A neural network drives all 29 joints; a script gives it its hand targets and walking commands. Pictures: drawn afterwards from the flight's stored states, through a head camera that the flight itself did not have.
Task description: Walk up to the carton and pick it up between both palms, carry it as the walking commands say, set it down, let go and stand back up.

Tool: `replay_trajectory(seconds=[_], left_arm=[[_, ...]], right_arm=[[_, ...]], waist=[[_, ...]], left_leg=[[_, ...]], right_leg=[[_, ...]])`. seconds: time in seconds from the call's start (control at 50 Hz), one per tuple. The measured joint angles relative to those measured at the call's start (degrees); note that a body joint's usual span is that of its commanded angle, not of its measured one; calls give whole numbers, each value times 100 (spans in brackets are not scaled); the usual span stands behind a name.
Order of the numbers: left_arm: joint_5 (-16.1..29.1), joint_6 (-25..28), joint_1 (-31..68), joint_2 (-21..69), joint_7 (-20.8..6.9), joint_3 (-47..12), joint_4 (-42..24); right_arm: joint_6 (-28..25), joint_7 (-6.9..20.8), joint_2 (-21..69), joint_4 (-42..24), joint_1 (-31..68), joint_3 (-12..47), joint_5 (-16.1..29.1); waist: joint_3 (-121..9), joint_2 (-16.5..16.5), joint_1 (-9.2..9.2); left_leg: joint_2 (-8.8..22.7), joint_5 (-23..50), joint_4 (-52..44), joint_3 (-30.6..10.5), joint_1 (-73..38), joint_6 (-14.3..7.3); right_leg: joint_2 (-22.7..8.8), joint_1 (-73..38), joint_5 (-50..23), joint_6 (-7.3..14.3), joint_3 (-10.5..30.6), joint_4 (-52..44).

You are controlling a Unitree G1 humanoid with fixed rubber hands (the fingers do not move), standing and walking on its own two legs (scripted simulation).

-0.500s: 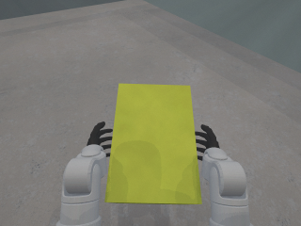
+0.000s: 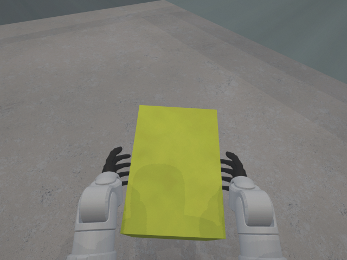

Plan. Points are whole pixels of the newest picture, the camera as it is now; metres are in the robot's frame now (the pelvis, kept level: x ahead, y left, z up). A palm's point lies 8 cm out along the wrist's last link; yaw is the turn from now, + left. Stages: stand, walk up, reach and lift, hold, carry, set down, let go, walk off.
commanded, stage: carry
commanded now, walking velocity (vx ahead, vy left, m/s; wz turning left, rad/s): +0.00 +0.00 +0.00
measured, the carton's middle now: (174, 175) +0.33 +0.00 -0.01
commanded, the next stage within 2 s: hold in 1.66 s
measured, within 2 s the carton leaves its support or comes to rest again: neither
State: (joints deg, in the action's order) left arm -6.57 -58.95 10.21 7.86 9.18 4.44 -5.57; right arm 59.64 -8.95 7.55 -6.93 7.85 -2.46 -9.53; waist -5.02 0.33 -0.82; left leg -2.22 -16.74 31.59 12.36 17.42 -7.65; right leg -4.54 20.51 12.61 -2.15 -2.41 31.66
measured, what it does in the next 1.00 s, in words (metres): stands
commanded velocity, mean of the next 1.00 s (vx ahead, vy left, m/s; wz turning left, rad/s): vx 0.00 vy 0.00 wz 0.00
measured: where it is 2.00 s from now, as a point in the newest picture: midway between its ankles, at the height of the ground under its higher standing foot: outside the picture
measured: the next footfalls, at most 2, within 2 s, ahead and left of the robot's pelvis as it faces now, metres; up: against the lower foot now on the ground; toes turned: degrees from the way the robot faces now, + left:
none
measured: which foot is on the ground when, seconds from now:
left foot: down 0.00-1.00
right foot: down 0.00-1.00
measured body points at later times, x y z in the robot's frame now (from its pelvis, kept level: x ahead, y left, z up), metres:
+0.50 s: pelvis +0.03 -0.01 +0.00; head +0.01 -0.01 +0.45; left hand +0.31 +0.14 +0.02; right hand +0.31 -0.15 +0.02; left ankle +0.01 +0.02 -0.73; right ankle +0.04 -0.16 -0.73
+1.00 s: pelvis +0.03 -0.03 +0.00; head +0.00 -0.02 +0.45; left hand +0.32 +0.13 +0.02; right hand +0.32 -0.17 +0.02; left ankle +0.01 +0.02 -0.73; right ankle +0.04 -0.16 -0.73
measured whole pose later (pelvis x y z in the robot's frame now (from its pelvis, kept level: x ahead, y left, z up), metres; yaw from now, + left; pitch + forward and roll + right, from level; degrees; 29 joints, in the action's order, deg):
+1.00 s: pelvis +0.03 -0.03 +0.00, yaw +1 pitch +1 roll -1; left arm -7.7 -39.1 8.2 7.5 5.9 8.7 11.7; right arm 39.8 -6.5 7.4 11.2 7.5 -5.2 -8.2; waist -5.6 0.4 0.6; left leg -0.5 -20.5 33.8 10.4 14.5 -5.0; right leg -3.2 17.2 17.2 -1.3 -4.3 34.0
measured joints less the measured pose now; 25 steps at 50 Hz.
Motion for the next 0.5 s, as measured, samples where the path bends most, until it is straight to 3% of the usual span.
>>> replay_trajectory(seconds=[0.04,0.14,0.22,0.26,0.44,0.5], left_arm=[[33,6,-49,-7,18,-51,-144],[-217,502,101,15,-183,204,690],[-182,717,15,-1,-206,163,774],[-249,948,76,9,-278,250,1129],[-143,1290,-183,-28,-274,194,975],[-241,1414,-131,-23,-331,261,1207]], right_arm=[[0,-51,-4,-145,-46,22,47],[-415,174,13,638,138,-118,-82],[-659,211,3,754,68,-138,-100],[-867,263,14,1086,150,-232,-155],[-1266,241,-10,1035,-38,-144,-18],[-1375,290,-5,1250,20,-180,-77]], waist=[[39,29,24],[-30,43,77],[-4,39,79],[-9,60,79],[114,12,113],[67,4,122]], left_leg=[[-7,-24,16,-15,1,-11],[15,-109,55,-48,-87,15],[4,-175,102,-66,-106,21],[21,-210,134,-72,-116,34],[103,-342,268,-126,-132,114],[131,-370,288,-142,-133,138]], right_leg=[[-8,-7,30,8,-15,14],[11,-121,85,-13,-46,5],[-7,-124,192,-4,-60,105],[4,-143,210,-38,-64,115],[68,-188,337,-44,-118,203],[94,-201,361,-19,-136,201]])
